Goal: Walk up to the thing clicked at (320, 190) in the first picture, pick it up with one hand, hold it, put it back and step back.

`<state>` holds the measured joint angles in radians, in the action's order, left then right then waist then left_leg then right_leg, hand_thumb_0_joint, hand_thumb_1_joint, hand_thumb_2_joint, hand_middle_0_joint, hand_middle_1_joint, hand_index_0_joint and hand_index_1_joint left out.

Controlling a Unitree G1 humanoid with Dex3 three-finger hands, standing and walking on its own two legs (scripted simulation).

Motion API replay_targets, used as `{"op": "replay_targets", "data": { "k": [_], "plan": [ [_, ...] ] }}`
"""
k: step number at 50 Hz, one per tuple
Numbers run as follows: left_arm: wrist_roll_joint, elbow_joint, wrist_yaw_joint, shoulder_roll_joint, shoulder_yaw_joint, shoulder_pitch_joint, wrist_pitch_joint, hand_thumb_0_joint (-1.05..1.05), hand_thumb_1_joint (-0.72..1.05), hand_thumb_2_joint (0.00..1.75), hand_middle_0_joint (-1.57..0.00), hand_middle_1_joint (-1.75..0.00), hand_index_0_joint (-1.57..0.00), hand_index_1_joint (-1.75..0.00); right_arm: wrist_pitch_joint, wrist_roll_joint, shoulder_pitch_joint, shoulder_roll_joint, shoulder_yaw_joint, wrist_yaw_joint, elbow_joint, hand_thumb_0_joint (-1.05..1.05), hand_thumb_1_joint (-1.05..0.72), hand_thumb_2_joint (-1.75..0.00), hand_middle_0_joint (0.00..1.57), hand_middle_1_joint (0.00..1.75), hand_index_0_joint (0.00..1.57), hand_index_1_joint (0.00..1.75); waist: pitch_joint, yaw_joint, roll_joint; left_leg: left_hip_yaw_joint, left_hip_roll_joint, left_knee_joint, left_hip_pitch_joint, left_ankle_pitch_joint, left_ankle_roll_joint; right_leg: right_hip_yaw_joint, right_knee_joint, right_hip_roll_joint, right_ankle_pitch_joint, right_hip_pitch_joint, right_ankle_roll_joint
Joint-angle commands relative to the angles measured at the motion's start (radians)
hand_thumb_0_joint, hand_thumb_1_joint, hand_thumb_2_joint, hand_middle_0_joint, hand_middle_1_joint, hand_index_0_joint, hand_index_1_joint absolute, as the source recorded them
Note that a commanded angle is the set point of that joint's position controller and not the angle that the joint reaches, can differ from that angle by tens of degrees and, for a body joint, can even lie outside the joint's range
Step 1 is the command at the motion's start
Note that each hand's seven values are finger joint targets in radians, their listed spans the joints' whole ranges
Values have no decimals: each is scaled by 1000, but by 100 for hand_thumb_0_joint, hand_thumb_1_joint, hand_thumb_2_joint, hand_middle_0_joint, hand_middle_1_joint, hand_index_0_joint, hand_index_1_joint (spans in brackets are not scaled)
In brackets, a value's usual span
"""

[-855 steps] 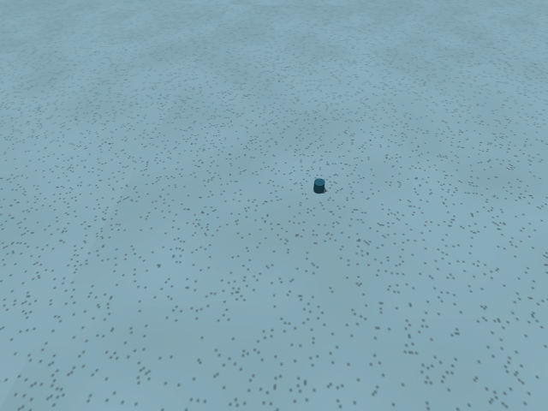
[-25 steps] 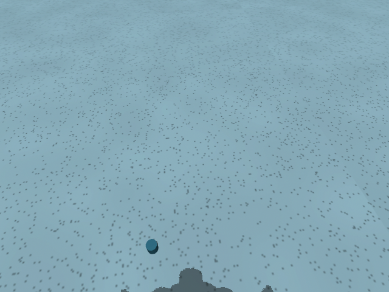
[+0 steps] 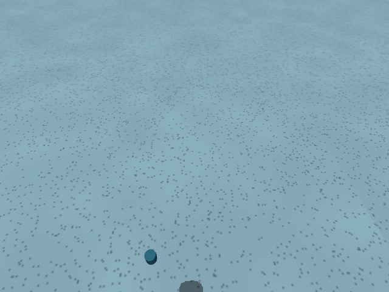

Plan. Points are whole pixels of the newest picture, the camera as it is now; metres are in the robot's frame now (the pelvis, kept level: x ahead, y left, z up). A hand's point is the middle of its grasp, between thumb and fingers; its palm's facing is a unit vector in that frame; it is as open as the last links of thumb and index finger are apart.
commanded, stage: walk up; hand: left
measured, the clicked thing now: (150, 257) +0.43 +0.25 -0.75
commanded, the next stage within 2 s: stand in 0.96 s
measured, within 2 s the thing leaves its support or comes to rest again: neither
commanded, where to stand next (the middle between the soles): +0.05 +0.00 m, yaw +1 degrees
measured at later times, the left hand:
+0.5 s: hand out of the picture +0.09 +0.25 -0.15, palm faces +0.01 -0.94 -0.34, open 7.4 cm
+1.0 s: hand out of the picture +0.08 +0.25 -0.15, palm faces +0.01 -0.94 -0.33, open 7.4 cm
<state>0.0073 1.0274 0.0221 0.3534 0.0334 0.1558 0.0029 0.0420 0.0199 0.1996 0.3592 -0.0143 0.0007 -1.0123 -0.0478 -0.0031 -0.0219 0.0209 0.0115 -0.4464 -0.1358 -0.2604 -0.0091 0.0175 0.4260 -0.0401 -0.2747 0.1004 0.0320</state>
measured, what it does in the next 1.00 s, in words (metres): stands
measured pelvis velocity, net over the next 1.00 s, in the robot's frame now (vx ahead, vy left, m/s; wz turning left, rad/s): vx -0.01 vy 0.00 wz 0.00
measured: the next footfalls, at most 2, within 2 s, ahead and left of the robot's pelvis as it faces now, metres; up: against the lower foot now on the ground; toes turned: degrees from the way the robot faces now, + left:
none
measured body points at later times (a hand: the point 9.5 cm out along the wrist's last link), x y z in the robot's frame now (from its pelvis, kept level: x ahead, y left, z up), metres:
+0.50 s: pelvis +0.00 -0.01 +0.00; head +0.01 +0.00 +0.45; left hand +0.09 +0.30 -0.13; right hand +0.09 -0.31 -0.12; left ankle -0.01 +0.13 -0.74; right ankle -0.03 -0.10 -0.74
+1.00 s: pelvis -0.01 +0.00 +0.00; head +0.00 +0.00 +0.45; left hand +0.08 +0.30 -0.13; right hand +0.07 -0.31 -0.12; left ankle -0.01 +0.13 -0.74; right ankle -0.03 -0.10 -0.74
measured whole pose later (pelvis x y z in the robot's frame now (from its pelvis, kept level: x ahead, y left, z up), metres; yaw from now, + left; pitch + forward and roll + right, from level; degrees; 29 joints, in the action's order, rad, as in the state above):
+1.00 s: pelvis -0.01 +0.00 +0.00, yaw +0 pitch -3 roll +0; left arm 0.00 1.08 0.02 0.35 0.03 0.12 0.00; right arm 0.03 0.02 0.15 0.35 0.00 0.00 -1.07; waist -0.07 0.00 -0.01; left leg 0.02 0.01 -0.40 -0.11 -0.23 -0.01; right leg 0.02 0.38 -0.04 -0.24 0.08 0.03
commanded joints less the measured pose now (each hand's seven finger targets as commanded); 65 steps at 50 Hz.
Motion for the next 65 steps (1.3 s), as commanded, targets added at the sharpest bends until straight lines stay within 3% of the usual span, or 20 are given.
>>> {"op": "replay_targets", "data": {
  "k": [1,8,14,19,23,27,36,47,48,53,59,63,65],
  "plan": [
    [-2,-71,-20,217,46,-45,25,0,90,90,-20,-30,-20,-30,19,-9,-31,216,-53,-20,72,0,-90,-90,20,30,20,30,68,2,39,79,98,36,19,299,74,97,-50,130,308,-10,37],
    [-4,-62,-22,212,43,-63,21,0,90,90,-20,-30,-20,-30,16,-9,-53,215,-52,-22,66,0,-90,-90,20,30,20,30,91,3,30,76,106,39,47,375,72,92,-38,134,365,-27,31],
    [2,-59,-21,221,44,-82,19,0,90,90,-20,-30,-20,-30,11,-8,-74,217,-54,-19,61,0,-90,-90,20,30,20,30,57,-1,12,74,97,50,28,271,73,98,-57,129,266,-1,35],
    [0,-54,-21,221,46,-78,19,0,90,90,-20,-30,-20,-30,11,-8,-82,213,-51,-19,54,0,-90,-90,20,30,20,30,66,2,11,68,94,57,43,308,66,98,-62,134,318,-18,28],
    [1,-56,-22,222,46,-80,19,0,90,90,-20,-30,-20,-30,8,-8,-87,202,-46,-18,49,0,-90,-90,20,30,20,30,59,2,3,55,80,59,39,244,59,115,-88,142,261,-9,32],
    [3,-56,-24,222,50,-77,21,0,90,90,-20,-30,-20,-30,9,-8,-80,202,-44,-17,43,0,-90,-90,20,30,20,30,87,0,4,52,83,52,44,278,62,109,-80,142,298,-36,30],
    [2,-45,-20,217,50,-78,17,0,90,90,-20,-30,-20,-30,8,-4,-83,203,-40,-17,29,0,-90,-90,20,30,20,30,26,5,27,65,76,72,28,178,63,118,-111,132,151,29,33],
    [1,-33,-19,211,48,-71,18,0,90,90,-20,-30,-20,-30,9,-5,-76,206,-40,-19,19,0,-90,-90,20,30,20,30,51,5,22,77,86,81,20,215,64,109,-107,129,206,-14,28],
    [-4,-21,-23,196,27,-92,25,0,90,90,-20,-30,-20,-30,1,-14,-124,199,-30,-19,11,0,-90,-90,20,30,20,30,22,9,55,86,102,95,15,309,47,126,-133,159,327,-8,11],
    [-6,-1,-30,209,22,-87,30,0,90,90,-20,-30,-20,-30,-6,-17,-119,201,-24,-19,-8,0,-90,-90,20,30,20,30,91,4,36,84,111,111,86,355,39,104,-133,157,386,-53,-1],
    [-5,18,-32,208,12,-95,32,0,90,90,-20,-30,-20,-30,-10,-15,-125,200,-22,-15,-30,0,-90,-90,20,30,20,30,101,-1,22,82,113,139,106,321,30,100,-152,154,339,-42,-8],
    [-2,27,-32,208,8,-104,32,0,90,90,-20,-30,-20,-30,-13,-12,-127,204,-21,-12,-42,0,-90,-90,20,30,20,30,53,-4,19,90,111,173,56,215,31,106,-179,152,222,-18,-14],
    [-3,31,-32,210,7,-99,34,0,90,90,-20,-30,-20,-30,-12,-11,-137,202,-22,-10,-45,0,-90,-90,20,30,20,30,57,2,26,93,114,175,67,212,33,109,-182,155,206,-12,-12]
  ]
}}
